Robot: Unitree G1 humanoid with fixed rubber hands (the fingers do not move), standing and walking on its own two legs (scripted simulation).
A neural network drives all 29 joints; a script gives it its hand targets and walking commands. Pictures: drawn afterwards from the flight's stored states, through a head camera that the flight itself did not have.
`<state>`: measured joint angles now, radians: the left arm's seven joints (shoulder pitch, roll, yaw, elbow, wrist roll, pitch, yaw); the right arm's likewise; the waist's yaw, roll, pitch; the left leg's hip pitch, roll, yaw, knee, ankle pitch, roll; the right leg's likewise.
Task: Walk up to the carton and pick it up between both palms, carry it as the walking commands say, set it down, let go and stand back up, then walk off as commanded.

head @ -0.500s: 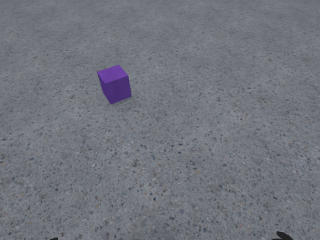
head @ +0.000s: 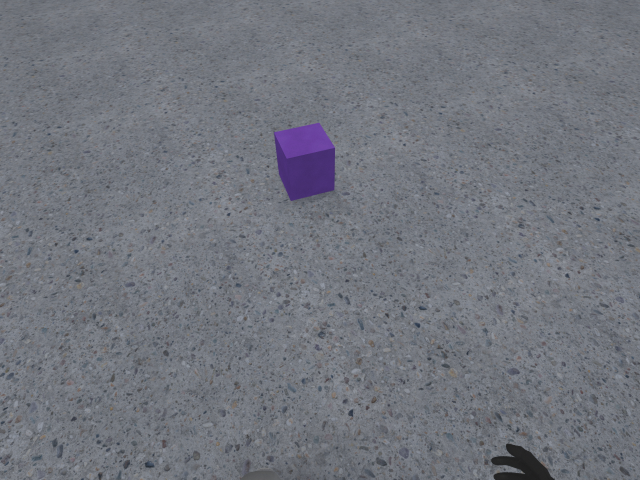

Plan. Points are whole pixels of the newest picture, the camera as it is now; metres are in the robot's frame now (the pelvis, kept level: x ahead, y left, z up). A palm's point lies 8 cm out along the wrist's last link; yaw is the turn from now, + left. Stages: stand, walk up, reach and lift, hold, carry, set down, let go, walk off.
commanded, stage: walk up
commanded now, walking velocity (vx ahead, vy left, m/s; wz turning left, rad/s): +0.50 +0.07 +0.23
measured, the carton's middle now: (304, 162) +1.52 +0.17 -0.65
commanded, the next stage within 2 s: none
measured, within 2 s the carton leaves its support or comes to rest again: neither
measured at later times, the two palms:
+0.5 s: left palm (187, 300) +0.42 +0.27 -0.10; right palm (517, 474) +0.18 -0.23 -0.12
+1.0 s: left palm (173, 327) +0.37 +0.29 -0.12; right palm (414, 216) +0.65 -0.15 -0.12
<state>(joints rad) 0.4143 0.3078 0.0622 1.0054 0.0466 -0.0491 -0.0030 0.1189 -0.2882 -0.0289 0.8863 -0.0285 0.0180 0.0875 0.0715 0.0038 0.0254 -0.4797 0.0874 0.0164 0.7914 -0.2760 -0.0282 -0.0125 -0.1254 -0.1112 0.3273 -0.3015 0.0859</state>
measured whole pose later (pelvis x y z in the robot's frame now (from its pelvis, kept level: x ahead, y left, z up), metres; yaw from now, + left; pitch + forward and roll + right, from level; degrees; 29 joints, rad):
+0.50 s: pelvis +0.24 +0.03 +0.00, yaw +4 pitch +0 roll +0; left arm 0.01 0.25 0.04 0.86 0.02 -0.02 -0.07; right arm 0.45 -0.24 -0.04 1.01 -0.03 -0.07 0.00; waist -0.09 -0.01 0.06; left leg 0.07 0.06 0.06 0.26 -0.33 -0.04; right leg -0.52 -0.10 -0.10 0.60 -0.11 0.03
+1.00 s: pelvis +0.49 +0.06 +0.00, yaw +4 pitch +0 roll +1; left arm 0.49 0.19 0.06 1.06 0.03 -0.07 0.00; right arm 0.07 -0.22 -0.03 0.94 -0.03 0.00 0.08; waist 0.09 0.02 0.06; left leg -0.51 0.11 0.10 0.62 -0.12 -0.04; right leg 0.02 -0.13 -0.14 0.30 -0.30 0.07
